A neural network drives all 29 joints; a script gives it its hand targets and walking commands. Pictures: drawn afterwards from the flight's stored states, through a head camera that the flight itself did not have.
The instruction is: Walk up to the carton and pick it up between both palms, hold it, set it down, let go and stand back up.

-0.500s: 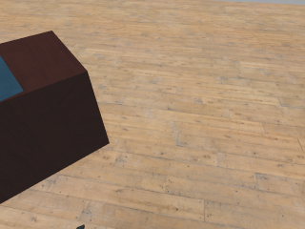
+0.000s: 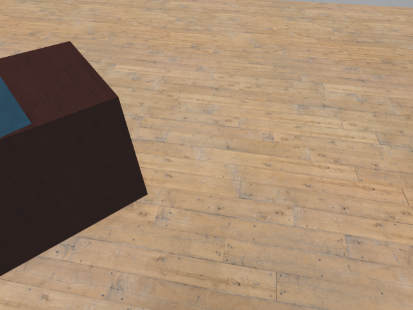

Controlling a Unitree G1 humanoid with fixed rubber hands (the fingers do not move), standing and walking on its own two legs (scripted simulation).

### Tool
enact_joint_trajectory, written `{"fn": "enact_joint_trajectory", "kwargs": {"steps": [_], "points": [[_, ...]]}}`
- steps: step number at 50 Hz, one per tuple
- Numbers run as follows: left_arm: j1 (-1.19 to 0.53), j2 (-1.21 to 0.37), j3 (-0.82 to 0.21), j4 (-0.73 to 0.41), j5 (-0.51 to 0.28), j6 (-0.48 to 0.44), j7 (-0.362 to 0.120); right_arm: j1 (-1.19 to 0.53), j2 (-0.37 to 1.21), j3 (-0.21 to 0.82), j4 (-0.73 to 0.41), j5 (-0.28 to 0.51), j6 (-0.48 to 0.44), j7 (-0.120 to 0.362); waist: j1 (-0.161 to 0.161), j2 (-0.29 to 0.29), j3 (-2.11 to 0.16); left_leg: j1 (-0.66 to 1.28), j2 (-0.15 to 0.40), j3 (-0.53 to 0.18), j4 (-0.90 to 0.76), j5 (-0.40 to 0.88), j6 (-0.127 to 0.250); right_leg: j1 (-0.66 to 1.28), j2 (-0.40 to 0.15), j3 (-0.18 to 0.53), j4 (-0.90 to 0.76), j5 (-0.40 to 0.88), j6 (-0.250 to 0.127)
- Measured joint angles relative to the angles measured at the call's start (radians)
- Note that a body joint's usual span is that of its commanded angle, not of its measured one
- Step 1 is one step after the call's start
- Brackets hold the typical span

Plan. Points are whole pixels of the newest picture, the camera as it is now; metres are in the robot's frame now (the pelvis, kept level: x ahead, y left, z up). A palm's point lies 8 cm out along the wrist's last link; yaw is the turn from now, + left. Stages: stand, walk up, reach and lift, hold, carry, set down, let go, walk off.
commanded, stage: stand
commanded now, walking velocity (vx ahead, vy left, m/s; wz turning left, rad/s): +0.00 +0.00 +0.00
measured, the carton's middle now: out of the picture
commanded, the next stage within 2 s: none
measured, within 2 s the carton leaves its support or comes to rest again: neither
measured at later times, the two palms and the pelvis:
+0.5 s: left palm out of the picture +0.04 +0.23 -0.13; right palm out of the picture +0.04 -0.23 -0.13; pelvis +0.00 +0.00 +0.00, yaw +0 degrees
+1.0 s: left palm out of the picture +0.00 +0.22 -0.13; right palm out of the picture +0.00 -0.22 -0.13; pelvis +0.00 +0.00 +0.01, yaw +0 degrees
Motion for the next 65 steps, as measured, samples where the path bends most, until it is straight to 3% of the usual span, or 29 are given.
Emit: {"fn": "enact_joint_trajectory", "kwargs": {"steps": [65], "points": [[0.043,-0.043,-0.017,0.304,-0.011,-0.001,0.020,0.036,0.041,0.021,0.301,0.010,-0.001,-0.019,0.003,0.003,0.024,0.079,-0.001,-0.001,-0.107,0.053,0.000,0.081,-0.001,0.000,-0.109,0.053,0.004]]}}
